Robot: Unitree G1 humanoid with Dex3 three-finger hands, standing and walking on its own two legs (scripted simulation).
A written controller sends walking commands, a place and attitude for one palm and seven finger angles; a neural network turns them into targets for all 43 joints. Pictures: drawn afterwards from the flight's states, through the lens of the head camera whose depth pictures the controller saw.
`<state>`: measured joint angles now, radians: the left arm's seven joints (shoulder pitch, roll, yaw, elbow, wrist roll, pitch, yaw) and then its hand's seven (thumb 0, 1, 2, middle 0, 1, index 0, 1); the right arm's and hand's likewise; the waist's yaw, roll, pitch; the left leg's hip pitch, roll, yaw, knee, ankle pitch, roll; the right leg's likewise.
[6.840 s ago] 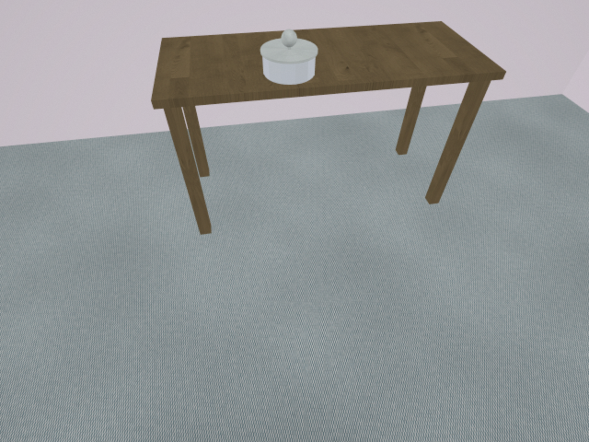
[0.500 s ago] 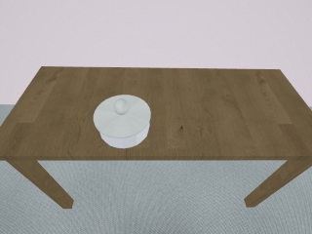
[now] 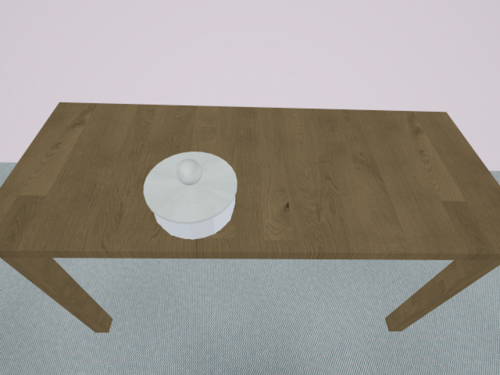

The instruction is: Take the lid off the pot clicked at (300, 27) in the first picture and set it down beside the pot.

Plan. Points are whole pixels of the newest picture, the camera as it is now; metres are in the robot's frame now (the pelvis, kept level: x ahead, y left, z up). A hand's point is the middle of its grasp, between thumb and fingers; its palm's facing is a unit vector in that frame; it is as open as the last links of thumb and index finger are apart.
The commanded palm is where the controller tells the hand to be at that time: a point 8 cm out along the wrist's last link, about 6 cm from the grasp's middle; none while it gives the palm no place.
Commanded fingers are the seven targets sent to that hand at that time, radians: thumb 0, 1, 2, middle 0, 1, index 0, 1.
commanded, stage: look again from close up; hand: left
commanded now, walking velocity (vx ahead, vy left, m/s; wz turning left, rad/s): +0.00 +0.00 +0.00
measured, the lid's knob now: (189, 172) +0.47 +0.16 +0.03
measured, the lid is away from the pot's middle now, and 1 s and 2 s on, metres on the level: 0.00 0.00 0.00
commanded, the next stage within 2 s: lift the closed hand beside the body in 0.06 s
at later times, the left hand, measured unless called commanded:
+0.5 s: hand out of the picture +0.11 +0.18 -0.07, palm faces +0.18 -0.94 -0.28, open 5.2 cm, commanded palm +0.07 +0.23 -0.05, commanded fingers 0.00 0.90 0.90 -0.99 -1.16 -0.99 -1.16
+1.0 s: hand out of the picture +0.10 +0.22 -0.05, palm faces +0.28 -0.88 -0.37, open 3.1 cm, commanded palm +0.07 +0.25 +0.00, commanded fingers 0.00 0.90 0.90 -1.30 -1.50 -1.30 -1.50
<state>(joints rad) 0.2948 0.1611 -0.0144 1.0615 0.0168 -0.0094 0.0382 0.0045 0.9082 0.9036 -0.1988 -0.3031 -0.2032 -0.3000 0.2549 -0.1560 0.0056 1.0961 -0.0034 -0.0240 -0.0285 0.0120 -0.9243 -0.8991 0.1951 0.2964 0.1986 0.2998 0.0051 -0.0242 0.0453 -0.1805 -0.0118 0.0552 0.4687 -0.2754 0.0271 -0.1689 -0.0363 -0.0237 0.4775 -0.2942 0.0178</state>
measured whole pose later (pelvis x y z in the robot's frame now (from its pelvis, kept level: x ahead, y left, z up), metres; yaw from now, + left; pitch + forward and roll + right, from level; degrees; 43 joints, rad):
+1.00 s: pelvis -0.01 -0.02 +0.00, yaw +2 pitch +0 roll +0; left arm 0.56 0.23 0.12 0.10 -0.03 0.01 0.11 0.02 0.90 0.90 -1.27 -1.48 -1.28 -1.48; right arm 0.19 -0.21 0.01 0.67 0.01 -0.07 -0.04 0.02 -0.90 -0.90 0.20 0.30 0.20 0.30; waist 0.03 0.04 0.04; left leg -0.21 0.01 0.00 0.46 -0.25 0.00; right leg -0.17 -0.01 -0.07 0.45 -0.27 -0.01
